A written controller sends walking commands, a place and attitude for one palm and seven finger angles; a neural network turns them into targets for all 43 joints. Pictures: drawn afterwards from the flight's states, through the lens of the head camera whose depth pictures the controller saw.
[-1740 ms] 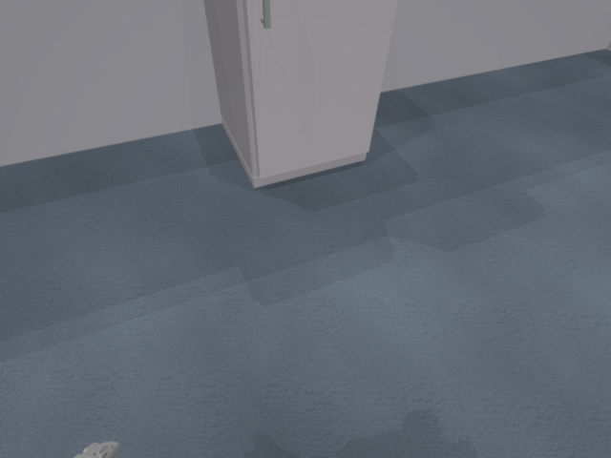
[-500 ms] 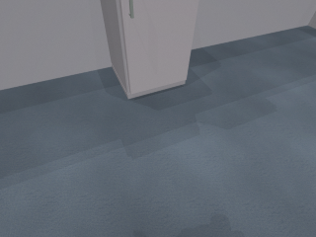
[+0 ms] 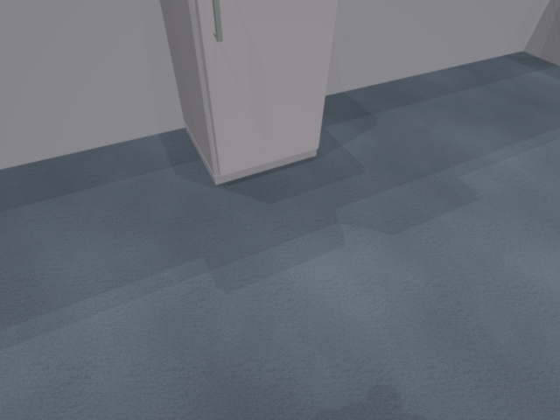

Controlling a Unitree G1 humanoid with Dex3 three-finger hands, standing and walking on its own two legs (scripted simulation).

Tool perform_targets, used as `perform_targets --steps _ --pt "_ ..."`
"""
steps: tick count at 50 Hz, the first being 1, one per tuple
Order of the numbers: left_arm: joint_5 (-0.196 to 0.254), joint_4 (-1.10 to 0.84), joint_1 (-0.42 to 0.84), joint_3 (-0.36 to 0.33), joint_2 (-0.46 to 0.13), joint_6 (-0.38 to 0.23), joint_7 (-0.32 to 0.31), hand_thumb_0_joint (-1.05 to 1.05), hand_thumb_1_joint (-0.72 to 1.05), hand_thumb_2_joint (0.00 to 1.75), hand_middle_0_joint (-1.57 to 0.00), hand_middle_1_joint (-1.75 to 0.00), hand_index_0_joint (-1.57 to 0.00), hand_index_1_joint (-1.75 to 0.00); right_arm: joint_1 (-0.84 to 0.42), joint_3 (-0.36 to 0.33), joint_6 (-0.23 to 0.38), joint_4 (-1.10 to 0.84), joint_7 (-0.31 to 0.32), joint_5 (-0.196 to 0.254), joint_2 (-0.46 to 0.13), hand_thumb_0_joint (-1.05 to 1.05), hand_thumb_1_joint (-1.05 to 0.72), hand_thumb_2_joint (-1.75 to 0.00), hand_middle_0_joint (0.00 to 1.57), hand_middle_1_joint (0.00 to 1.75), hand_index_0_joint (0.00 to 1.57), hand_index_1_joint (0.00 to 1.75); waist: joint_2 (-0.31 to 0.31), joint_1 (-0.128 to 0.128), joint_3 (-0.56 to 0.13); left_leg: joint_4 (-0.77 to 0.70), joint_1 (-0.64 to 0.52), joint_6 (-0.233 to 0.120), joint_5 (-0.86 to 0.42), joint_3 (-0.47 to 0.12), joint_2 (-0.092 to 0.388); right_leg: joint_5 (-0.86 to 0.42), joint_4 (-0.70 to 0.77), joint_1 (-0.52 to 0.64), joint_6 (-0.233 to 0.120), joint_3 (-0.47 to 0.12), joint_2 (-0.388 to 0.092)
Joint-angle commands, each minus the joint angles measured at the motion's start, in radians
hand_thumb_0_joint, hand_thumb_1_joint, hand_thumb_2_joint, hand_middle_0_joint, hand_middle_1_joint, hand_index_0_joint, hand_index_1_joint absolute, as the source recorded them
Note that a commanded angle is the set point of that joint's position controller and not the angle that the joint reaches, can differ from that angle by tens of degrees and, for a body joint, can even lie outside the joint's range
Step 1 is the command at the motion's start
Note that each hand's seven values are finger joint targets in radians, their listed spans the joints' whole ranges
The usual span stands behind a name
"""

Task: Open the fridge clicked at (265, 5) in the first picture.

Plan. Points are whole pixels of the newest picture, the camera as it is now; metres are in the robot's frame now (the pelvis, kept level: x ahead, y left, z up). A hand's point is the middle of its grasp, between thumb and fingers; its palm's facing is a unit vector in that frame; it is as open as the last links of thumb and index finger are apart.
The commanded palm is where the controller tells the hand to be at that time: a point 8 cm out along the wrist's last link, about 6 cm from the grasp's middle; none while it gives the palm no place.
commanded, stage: walk to a spot facing it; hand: left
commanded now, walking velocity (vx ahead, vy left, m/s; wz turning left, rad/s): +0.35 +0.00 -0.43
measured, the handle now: out of the picture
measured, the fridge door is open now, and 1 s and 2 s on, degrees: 0 0 0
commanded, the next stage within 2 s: turn to face it in 1.82 s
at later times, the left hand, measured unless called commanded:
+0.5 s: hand out of the picture +0.09 +0.15 -0.17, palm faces -0.06 -0.99 -0.14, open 7.4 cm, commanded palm none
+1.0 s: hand (252, 240) +0.54 +0.11 -0.16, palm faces -0.36 -0.91 -0.19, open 7.4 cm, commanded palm none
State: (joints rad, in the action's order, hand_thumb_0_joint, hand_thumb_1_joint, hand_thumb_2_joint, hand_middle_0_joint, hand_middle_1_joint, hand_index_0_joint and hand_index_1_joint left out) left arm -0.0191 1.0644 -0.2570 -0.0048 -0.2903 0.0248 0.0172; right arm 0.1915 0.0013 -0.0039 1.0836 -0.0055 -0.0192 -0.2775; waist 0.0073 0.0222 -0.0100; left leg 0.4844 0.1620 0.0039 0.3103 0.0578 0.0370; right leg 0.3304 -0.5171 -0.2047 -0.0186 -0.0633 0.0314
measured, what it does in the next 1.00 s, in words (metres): walks ahead, turning right: left foot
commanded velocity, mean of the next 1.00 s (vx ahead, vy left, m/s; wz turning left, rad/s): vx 0.37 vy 0.00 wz -0.27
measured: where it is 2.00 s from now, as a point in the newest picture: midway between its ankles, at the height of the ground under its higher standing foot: (335, 296)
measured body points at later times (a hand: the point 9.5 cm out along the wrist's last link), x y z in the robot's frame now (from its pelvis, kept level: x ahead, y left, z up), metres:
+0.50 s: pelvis +0.16 -0.01 +0.00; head +0.18 -0.01 +0.45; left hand +0.10 +0.20 -0.16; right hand +0.23 -0.25 -0.14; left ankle +0.29 +0.10 -0.70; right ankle +0.03 -0.11 -0.74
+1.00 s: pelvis +0.37 -0.02 +0.00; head +0.39 -0.03 +0.45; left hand +0.56 +0.16 -0.14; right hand +0.21 -0.21 -0.15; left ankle +0.32 +0.10 -0.74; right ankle +0.44 -0.18 -0.71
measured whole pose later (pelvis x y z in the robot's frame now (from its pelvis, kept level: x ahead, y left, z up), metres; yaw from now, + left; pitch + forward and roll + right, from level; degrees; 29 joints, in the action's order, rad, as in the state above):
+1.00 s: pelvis +0.37 -0.02 +0.00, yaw -21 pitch -1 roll +1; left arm -0.03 0.99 -0.12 -0.07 -0.19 0.01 0.03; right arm 0.43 -0.04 0.07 1.12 0.01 -0.03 -0.16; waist 0.02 -0.05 0.05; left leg 0.35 0.00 0.00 0.33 0.30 0.05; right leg 0.18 -0.71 -0.52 -0.01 0.10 -0.10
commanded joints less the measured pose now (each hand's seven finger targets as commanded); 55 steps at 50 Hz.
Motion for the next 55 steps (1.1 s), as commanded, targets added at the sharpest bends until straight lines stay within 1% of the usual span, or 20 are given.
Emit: perform_targets --steps 1,4,6,8,9,11,13,24,26,27,29,30,33,37,48,50,52,53,54,55 --pt "-0.004 -0.108 0.021 -0.041 -0.053 -0.034 0.01 0.0 0.9 0.9 -0.2 -0.3 -0.2 -0.3 0.11 -0.07 0.036 -0.045 0.019 -0.001 -0.207 0.0 -0.9 -0.9 0.2 0.3 0.2 0.3 -0.188 -0.055 0.109 -0.254 -0.089 -0.156 0.282 -0.307 0.294 0.114 -0.209 -0.319 -0.013 0.068 0.0" --pt "-0.003 -0.134 0.051 -0.05 -0.021 -0.05 0.017 0.0 0.9 0.9 -0.2 -0.3 -0.2 -0.3 0.129 -0.072 0.05 -0.045 0.021 -0.005 -0.163 0.0 -0.9 -0.9 0.2 0.3 0.2 0.3 -0.153 -0.05 0.131 -0.191 -0.073 -0.171 -0.03 -0.216 0.32 0.155 -0.202 -0.29 -0.001 0.1 -0.07" --pt "-0.007 -0.067 -0.141 -0.058 -0.001 -0.057 0.018 0.0 0.9 0.9 -0.2 -0.3 -0.2 -0.3 0.067 -0.064 0.05 -0.052 0.021 -0.005 -0.134 0.0 -0.9 -0.9 0.2 0.3 0.2 0.3 -0.077 0.048 0.075 0.048 0.11 -0.086 -0.063 -0.035 0.211 -0.013 0.001 0.048 -0.016 0.145 -0.038" --pt "0.002 0.009 -0.389 -0.092 -0.165 -0.081 -0.014 0.0 0.9 0.9 -0.2 -0.3 -0.2 -0.3 -0.048 -0.041 0.064 -0.145 0.004 0.008 -0.034 0.0 -0.9 -0.9 0.2 0.3 0.2 0.3 0.342 0.13 0.061 0.593 0.56 0.004 0.267 0.104 0.014 -0.027 0.309 0.31 -0.191 -0.52 -0.412" --pt "0.007 0.016 -0.396 -0.084 -0.13 -0.083 -0.028 0.0 0.9 0.9 -0.2 -0.3 -0.2 -0.3 -0.106 -0.05 0.068 -0.15 0.006 0.003 -0.058 0.0 -0.9 -0.9 0.2 0.3 0.2 0.3 0.203 0.132 0.087 0.66 0.589 -0.005 0.217 -0.012 0.058 -0.085 0.306 0.269 -0.236 -0.534 -0.407" --pt "-0.003 -0.005 -0.291 -0.068 -0.07 -0.084 -0.035 0.0 0.9 0.9 -0.2 -0.3 -0.2 -0.3 -0.091 -0.054 0.066 -0.133 0.002 -0.002 -0.023 0.0 -0.9 -0.9 0.2 0.3 0.2 0.3 0.047 0.063 0.139 0.687 0.596 0.006 0.118 -0.04 0.102 -0.057 0.297 0.179 -0.249 -0.429 -0.381" --pt "-0.008 -0.017 -0.232 -0.062 -0.032 -0.093 -0.038 0.0 0.9 0.9 -0.2 -0.3 -0.2 -0.3 -0.038 -0.059 0.056 -0.104 -0.005 -0.006 0.012 0.0 -0.9 -0.9 0.2 0.3 0.2 0.3 0.035 0.014 0.118 0.624 0.521 0.023 0.048 -0.017 0.11 -0.124 0.302 0.112 -0.215 -0.297 -0.328" --pt "-0.009 0.028 -0.248 -0.068 -0.014 -0.099 -0.042 0.0 0.9 0.9 -0.2 -0.3 -0.2 -0.3 -0.131 -0.064 0.063 -0.165 -0.026 0.007 0.06 0.0 -0.9 -0.9 0.2 0.3 0.2 0.3 0.131 0.014 0.133 0.212 0.3 0.006 -0.116 0.051 0.054 -0.346 0.273 0.075 -0.134 -0.118 -0.237" --pt "-0.004 0.024 -0.217 -0.075 -0.02 -0.098 -0.042 0.0 0.9 0.9 -0.2 -0.3 -0.2 -0.3 0.004 -0.073 0.072 -0.125 -0.012 0.001 0.035 0.0 -0.9 -0.9 0.2 0.3 0.2 0.3 0.089 -0.054 0.076 0.092 0.091 -0.007 -0.137 0.086 0.004 -0.491 0.113 0.055 -0.11 -0.072 -0.191" --pt "0.0 0.022 -0.219 -0.075 -0.004 -0.098 -0.039 0.0 0.9 0.9 -0.2 -0.3 -0.2 -0.3 0.143 -0.082 0.078 -0.081 0.003 -0.004 -0.003 0.0 -0.9 -0.9 0.2 0.3 0.2 0.3 0.036 -0.108 -0.001 0.045 -0.115 -0.025 -0.143 0.057 0.02 -0.528 -0.08 -0.012 -0.089 -0.05 -0.149" --pt "0.009 -0.023 -0.256 -0.067 0.084 -0.096 -0.021 0.0 0.9 0.9 -0.2 -0.3 -0.2 -0.3 0.383 -0.118 0.078 -0.029 0.017 -0.016 -0.18 0.0 -0.9 -0.9 0.2 0.3 0.2 0.3 -0.347 -0.15 -0.164 -0.197 -0.383 -0.155 0.03 -0.526 0.442 0.219 -0.66 -0.341 -0.026 0.089 0.036" --pt "0.0 -0.036 -0.208 -0.067 0.067 -0.093 -0.028 0.0 0.9 0.9 -0.2 -0.3 -0.2 -0.3 0.31 -0.107 0.069 -0.033 0.021 -0.008 -0.141 0.0 -0.9 -0.9 0.2 0.3 0.2 0.3 -0.269 -0.129 -0.116 -0.284 -0.264 -0.166 0.248 -0.575 0.466 0.199 -0.787 -0.391 -0.04 0.018 -0.016" --pt "-0.014 -0.035 -0.111 -0.067 0.088 -0.072 -0.003 0.0 0.9 0.9 -0.2 -0.3 -0.2 -0.3 0.132 -0.069 0.083 -0.068 0.023 -0.007 0.019 0.0 -0.9 -0.9 0.2 0.3 0.2 0.3 -0.12 -0.043 0.12 -0.325 0.067 -0.125 0.204 -0.303 0.358 0.0 -0.788 -0.402 -0.028 0.035 -0.132" --pt "-0.022 -0.045 -0.128 -0.073 0.123 -0.035 0.005 0.0 0.9 0.9 -0.2 -0.3 -0.2 -0.3 0.136 -0.071 0.103 -0.059 0.027 -0.007 0.048 0.0 -0.9 -0.9 0.2 0.3 0.2 0.3 -0.118 -0.001 0.082 -0.328 0.1 -0.125 -0.032 -0.053 0.283 -0.091 -0.646 -0.362 0.003 0.068 -0.156" --pt "-0.015 -0.151 0.21 -0.058 0.095 -0.043 0.018 0.0 0.9 0.9 -0.2 -0.3 -0.2 -0.3 0.308 -0.068 0.09 0.016 0.022 -0.016 -0.004 0.0 -0.9 -0.9 0.2 0.3 0.2 0.3 -0.104 -0.083 0.137 -0.274 -0.126 -0.133 -0.324 0.075 0.294 -0.129 -0.156 -0.354 0.001 0.18 -0.123" --pt "-0.015 -0.146 0.193 -0.06 0.088 -0.05 0.017 0.0 0.9 0.9 -0.2 -0.3 -0.2 -0.3 0.309 -0.065 0.085 0.024 0.023 -0.017 -0.016 0.0 -0.9 -0.9 0.2 0.3 0.2 0.3 -0.103 -0.061 0.12 -0.203 -0.142 -0.121 -0.455 0.101 0.296 -0.099 -0.103 -0.265 -0.02 0.208 -0.089" --pt "-0.017 -0.077 -0.016 -0.072 0.047 -0.065 0.011 0.0 0.9 0.9 -0.2 -0.3 -0.2 -0.3 0.275 -0.066 0.08 0.023 0.021 -0.007 -0.029 0.0 -0.9 -0.9 0.2 0.3 0.2 0.3 -0.075 0.041 0.005 0.073 -0.099 -0.076 -0.629 0.176 0.243 -0.138 0.001 0.034 -0.052 0.249 -0.03" --pt "-0.021 -0.034 -0.153 -0.092 -0.031 -0.076 0.0 0.0 0.9 0.9 -0.2 -0.3 -0.2 -0.3 0.275 -0.06 0.081 0.013 0.01 0.004 -0.003 0.0 -0.9 -0.9 0.2 0.3 0.2 0.3 0.05 0.1 -0.082 0.323 0.11 -0.038 -0.49 0.213 0.196 -0.104 0.027 0.296 -0.102 0.101 -0.147" --pt "-0.013 -0.005 -0.283 -0.125 -0.148 -0.083 -0.014 0.0 0.9 0.9 -0.2 -0.3 -0.2 -0.3 0.287 -0.046 0.087 -0.026 0.007 0.015 0.066 0.0 -0.9 -0.9 0.2 0.3 0.2 0.3 0.261 0.122 -0.196 0.654 0.412 0.014 0.16 0.209 0.05 -0.113 0.137 0.529 -0.228 -0.358 -0.445" --pt "0.009 -0.005 -0.274 -0.124 -0.181 -0.078 -0.018 0.0 0.9 0.9 -0.2 -0.3 -0.2 -0.3 0.207 -0.054 0.083 -0.045 0.01 0.015 0.028 0.0 -0.9 -0.9 0.2 0.3 0.2 0.3 0.179 0.125 -0.173 0.821 0.484 -0.005 0.256 0.071 0.059 -0.054 0.24 0.449 -0.273 -0.455 -0.5"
